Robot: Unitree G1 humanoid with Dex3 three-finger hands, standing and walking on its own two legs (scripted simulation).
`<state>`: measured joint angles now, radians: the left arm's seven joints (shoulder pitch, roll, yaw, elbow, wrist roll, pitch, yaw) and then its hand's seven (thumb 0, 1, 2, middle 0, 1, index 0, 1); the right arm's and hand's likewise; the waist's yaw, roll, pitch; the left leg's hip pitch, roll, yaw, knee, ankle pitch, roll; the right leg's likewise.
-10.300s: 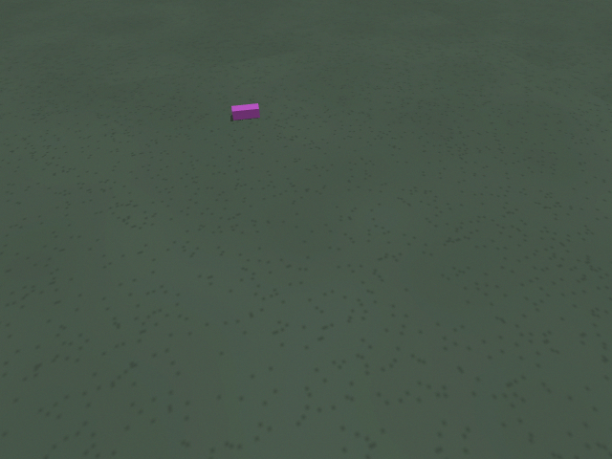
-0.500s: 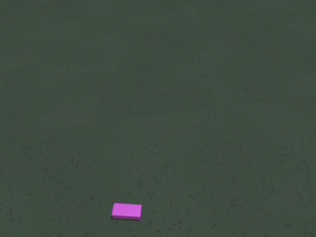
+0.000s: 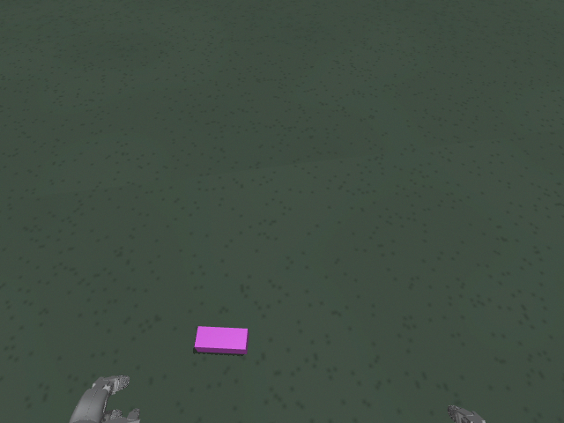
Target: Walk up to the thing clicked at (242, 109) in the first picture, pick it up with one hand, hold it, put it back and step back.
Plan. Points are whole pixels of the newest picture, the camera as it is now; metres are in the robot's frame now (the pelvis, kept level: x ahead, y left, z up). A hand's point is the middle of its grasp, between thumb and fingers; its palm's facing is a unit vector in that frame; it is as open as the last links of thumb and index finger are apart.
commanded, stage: rise first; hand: left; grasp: from above
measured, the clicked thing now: (222, 340) +0.44 +0.21 -0.73
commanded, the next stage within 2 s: none
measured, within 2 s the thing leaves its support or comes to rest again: neither
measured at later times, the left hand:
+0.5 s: hand out of the picture +0.13 +0.26 -0.21, palm faces -0.17 -0.88 -0.44, open 14.2 cm
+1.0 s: hand (166, 392) +0.24 +0.28 -0.40, palm faces -0.46 -0.48 -0.74, open 14.1 cm
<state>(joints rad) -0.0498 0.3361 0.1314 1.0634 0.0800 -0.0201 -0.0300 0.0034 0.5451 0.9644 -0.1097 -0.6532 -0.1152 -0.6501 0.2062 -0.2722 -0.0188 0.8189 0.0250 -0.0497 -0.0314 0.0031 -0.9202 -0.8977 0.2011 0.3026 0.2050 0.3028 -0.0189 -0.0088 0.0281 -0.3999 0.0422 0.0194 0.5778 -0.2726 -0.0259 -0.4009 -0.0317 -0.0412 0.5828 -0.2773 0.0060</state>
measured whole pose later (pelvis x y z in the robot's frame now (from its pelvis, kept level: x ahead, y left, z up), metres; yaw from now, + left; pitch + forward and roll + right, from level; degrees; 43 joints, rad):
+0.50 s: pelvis +0.00 +0.02 -0.07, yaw +0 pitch +16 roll -2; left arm 0.22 0.30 0.11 0.53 0.25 0.16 0.01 -0.01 -0.55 1.01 -0.08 -1.04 -0.07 -1.05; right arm 0.20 -0.24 -0.04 0.58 0.01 -0.14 -0.03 0.01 -0.90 -0.89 0.20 0.30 0.21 0.30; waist -0.03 0.00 -0.09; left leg -0.88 0.05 0.00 1.12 -0.51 -0.01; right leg -0.86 -0.04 -0.04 1.07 -0.49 0.03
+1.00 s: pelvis -0.06 +0.01 -0.25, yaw -1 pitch +33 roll -2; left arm -0.26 0.44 0.08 0.75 0.70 -0.07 0.11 -0.01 -0.55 1.00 -0.08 -1.07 -0.08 -1.07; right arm 0.08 -0.29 -0.06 0.65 0.00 -0.19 0.03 0.01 -0.90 -0.90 0.20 0.30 0.21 0.30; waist -0.04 0.02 -0.17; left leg -1.73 0.04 -0.04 1.84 -0.68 -0.01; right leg -1.71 -0.05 -0.02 1.81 -0.67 0.01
